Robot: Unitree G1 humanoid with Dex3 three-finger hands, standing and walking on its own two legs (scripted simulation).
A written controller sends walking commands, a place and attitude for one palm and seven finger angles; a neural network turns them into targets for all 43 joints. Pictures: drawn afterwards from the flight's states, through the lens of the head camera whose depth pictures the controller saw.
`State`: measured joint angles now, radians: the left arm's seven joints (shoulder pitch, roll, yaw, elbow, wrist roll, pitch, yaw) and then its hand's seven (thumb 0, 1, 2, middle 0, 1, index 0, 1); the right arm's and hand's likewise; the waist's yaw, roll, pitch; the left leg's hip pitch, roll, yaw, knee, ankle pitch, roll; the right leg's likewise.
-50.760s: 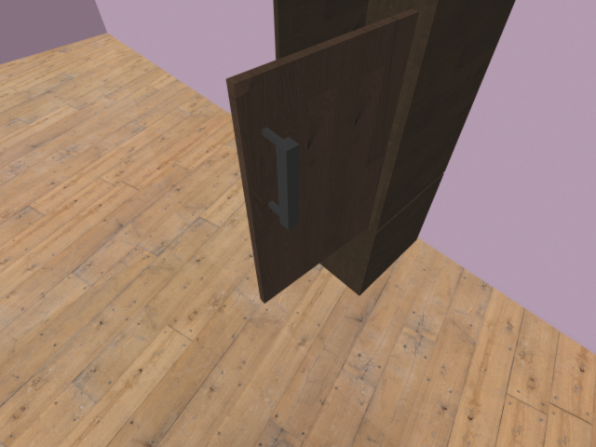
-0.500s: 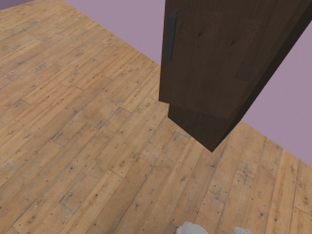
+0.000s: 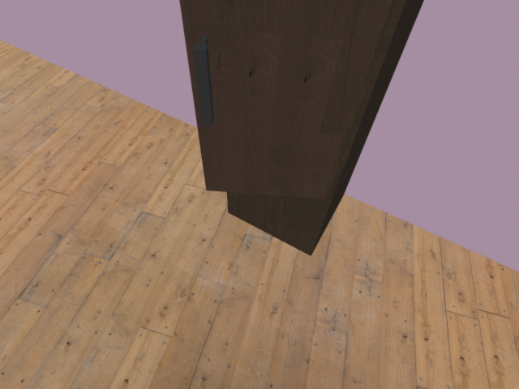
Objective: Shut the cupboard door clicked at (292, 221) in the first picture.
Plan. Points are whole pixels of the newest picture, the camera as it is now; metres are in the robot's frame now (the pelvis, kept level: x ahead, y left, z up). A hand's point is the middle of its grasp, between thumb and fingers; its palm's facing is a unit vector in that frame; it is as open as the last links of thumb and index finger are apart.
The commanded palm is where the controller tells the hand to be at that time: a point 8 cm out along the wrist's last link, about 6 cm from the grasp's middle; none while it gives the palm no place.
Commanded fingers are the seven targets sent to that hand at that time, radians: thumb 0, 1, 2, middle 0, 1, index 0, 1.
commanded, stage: take the last steps up to it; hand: left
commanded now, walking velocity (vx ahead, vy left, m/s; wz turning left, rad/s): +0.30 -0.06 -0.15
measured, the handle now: (206, 82) +0.70 +0.15 +0.08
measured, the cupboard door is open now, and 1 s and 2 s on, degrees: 27 27 27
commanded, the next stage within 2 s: come to a stop and stand still in 0.58 s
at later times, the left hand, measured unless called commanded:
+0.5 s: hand out of the picture +0.12 +0.14 -0.16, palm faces +0.01 -0.98 -0.20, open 7.3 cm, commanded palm none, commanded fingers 0.00 0.90 0.90 -0.20 -0.30 -0.20 -0.30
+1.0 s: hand (199, 297) +0.31 +0.13 -0.16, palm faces -0.02 -0.97 -0.24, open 7.3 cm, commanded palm none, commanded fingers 0.00 0.90 0.90 -0.20 -0.30 -0.20 -0.30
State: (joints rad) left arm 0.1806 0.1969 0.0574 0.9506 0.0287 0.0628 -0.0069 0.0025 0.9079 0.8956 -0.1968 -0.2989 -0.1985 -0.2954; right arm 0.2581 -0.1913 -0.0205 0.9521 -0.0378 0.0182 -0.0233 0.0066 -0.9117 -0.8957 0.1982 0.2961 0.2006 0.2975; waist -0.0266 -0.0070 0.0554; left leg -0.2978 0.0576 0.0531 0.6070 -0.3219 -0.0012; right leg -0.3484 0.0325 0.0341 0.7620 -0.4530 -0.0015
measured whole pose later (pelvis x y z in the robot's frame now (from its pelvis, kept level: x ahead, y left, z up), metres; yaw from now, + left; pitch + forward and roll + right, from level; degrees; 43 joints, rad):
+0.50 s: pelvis +0.12 -0.04 +0.01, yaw -1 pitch +1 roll +0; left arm 0.30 0.16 0.05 1.08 0.03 -0.04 0.01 0.00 0.93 0.90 -0.20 -0.30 -0.20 -0.30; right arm 0.29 -0.18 -0.05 1.04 -0.03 0.01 0.00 0.01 -0.91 -0.90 0.20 0.30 0.20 0.30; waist -0.02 0.02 0.04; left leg -0.46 0.08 0.09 0.85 -0.34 -0.01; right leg -0.08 0.02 -0.09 0.36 -0.29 -0.04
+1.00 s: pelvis +0.24 -0.06 +0.01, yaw -2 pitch +1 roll +1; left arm 0.18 0.17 0.04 1.03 0.03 0.01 0.03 0.01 0.92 0.90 -0.20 -0.30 -0.20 -0.30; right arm 0.20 -0.19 -0.05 1.05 -0.01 0.05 -0.03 0.01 -0.92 -0.90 0.20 0.30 0.20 0.30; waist -0.01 0.01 0.07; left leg -0.28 0.02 0.06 0.67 -0.41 -0.03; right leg -0.26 -0.03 -0.03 0.55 -0.30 -0.01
